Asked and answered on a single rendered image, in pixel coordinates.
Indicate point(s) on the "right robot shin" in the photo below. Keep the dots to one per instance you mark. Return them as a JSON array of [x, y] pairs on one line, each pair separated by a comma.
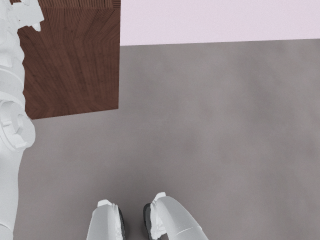
[[157, 231]]

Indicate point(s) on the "robot left forearm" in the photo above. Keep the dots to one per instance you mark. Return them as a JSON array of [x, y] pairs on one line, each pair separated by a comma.
[[12, 72]]

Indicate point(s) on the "robot shin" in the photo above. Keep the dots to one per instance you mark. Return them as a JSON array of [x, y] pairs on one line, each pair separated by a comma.
[[117, 233], [157, 231]]

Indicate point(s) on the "left robot hand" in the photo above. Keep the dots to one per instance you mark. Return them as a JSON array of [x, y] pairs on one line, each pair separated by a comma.
[[20, 14]]

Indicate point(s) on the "cabinet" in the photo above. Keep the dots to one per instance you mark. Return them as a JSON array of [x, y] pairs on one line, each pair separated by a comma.
[[72, 65]]

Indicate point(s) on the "left robot shin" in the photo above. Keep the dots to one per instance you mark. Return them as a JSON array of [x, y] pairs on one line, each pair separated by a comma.
[[117, 233]]

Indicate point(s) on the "left robot upper arm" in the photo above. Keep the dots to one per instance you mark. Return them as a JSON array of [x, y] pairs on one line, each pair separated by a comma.
[[17, 133]]

